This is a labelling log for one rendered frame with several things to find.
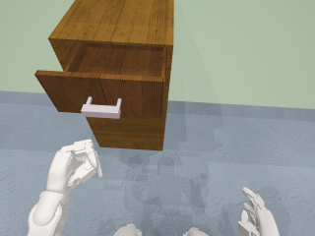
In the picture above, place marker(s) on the drawer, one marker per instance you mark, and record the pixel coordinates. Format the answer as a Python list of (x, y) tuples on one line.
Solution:
[(106, 72)]

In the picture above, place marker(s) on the robot right shin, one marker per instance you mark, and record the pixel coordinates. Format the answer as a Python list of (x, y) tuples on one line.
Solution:
[(193, 228)]

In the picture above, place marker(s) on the handle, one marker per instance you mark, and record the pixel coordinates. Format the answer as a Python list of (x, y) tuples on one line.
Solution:
[(101, 111)]

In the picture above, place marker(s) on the cabinet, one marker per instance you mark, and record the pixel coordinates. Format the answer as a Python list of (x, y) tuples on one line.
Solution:
[(120, 22)]

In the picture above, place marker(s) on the robot left thigh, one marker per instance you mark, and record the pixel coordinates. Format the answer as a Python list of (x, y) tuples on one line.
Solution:
[(128, 231)]

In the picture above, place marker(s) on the robot left hand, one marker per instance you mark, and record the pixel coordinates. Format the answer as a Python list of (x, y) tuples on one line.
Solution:
[(86, 164)]

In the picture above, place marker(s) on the robot right hand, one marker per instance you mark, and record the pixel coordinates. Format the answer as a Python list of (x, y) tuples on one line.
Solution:
[(263, 222)]

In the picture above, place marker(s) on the robot left forearm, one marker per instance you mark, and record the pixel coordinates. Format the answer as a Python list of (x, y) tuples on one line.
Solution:
[(49, 216)]

